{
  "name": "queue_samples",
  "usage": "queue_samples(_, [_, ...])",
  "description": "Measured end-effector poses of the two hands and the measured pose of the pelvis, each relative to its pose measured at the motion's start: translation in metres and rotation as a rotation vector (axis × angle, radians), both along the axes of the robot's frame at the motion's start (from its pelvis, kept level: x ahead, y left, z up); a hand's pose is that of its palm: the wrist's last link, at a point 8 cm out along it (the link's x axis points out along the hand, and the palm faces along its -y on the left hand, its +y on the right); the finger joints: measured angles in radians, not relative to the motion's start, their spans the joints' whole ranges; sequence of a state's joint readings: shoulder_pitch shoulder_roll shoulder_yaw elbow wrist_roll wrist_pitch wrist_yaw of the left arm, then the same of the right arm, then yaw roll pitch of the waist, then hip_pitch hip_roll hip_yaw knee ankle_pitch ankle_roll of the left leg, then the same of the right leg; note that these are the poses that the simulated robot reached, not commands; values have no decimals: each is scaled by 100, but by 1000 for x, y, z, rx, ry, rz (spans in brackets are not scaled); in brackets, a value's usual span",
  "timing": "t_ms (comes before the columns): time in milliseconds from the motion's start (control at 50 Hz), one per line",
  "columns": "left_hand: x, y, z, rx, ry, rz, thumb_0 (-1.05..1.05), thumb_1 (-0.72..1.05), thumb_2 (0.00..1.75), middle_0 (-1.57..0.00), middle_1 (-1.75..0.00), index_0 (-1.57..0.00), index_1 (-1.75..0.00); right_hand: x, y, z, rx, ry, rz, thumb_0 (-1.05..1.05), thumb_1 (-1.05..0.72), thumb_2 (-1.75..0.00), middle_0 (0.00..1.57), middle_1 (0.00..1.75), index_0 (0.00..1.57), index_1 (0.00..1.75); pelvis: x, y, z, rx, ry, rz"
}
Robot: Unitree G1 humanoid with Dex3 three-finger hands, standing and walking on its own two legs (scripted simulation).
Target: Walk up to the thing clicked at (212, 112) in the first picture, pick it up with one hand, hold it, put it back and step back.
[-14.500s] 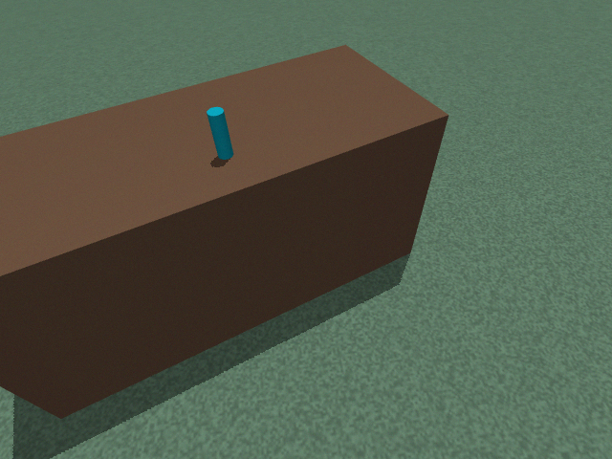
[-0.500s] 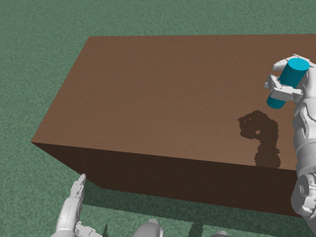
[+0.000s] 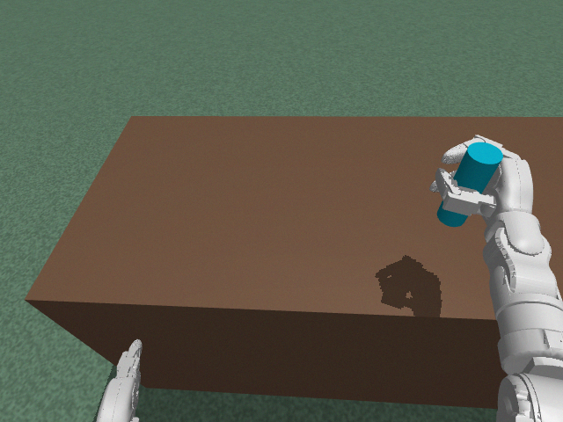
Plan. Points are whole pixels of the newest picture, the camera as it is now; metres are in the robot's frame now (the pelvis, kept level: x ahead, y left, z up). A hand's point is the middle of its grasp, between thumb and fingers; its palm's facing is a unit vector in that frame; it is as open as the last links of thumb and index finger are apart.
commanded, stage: lift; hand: right
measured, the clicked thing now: (466, 188) +0.42 -0.20 +0.11
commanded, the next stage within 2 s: hold in 0.86 s
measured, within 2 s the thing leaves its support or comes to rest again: neither
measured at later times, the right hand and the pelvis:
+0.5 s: hand (473, 200) +0.35 -0.17 +0.17, palm faces +0.12 +0.99 -0.01, open 5.1 cm; pelvis -0.02 +0.01 +0.01, yaw +0 degrees
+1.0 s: hand (484, 210) +0.32 -0.16 +0.19, palm faces +0.13 +0.99 -0.01, open 5.1 cm; pelvis -0.03 +0.01 +0.02, yaw -1 degrees
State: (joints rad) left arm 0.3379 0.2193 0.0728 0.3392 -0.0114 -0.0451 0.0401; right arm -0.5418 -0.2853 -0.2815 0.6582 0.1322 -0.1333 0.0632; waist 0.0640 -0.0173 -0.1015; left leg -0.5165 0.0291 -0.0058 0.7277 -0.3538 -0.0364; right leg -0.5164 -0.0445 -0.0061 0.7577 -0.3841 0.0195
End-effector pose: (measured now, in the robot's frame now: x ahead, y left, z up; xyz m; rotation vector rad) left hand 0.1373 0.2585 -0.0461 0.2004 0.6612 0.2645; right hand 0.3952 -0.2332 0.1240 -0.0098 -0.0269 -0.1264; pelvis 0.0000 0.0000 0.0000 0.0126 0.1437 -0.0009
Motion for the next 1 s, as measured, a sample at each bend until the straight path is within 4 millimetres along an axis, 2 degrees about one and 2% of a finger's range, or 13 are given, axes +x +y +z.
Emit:
queue_samples(320, [-2, 4, 5, -18, -36, 7, -1, -53, 4, -5, -6, -5, -5, -50, 8, 30, 3, -15, 2, 0, -21, -111, 103, 113, 102, 113, -10, 4, 10, -11, -100, -5])
queue_samples(580, [-10, 6, 2, -35, -42, 5, -1, -54, 5, -5, -5, -5, -5, -79, 16, 48, -3, -19, 6, 0, -21, -111, 103, 113, 103, 113, -21, 8, 16, -14, -146, -8])
queue_samples(840, [-9, 7, 6, -32, -73, -7, -2, -55, 5, -5, -5, -4, -6, -97, 18, 60, -3, -25, 3, 0, -21, -111, 103, 113, 103, 113, -26, 10, 19, -16, -175, -12])
queue_samples(1000, [-11, 5, 0, -51, -55, -12, -2, -55, 6, -5, -5, -5, -6, -103, 19, 65, -4, -20, -1, 0, -21, -111, 103, 113, 102, 113, -26, 11, 21, -16, -183, -14])
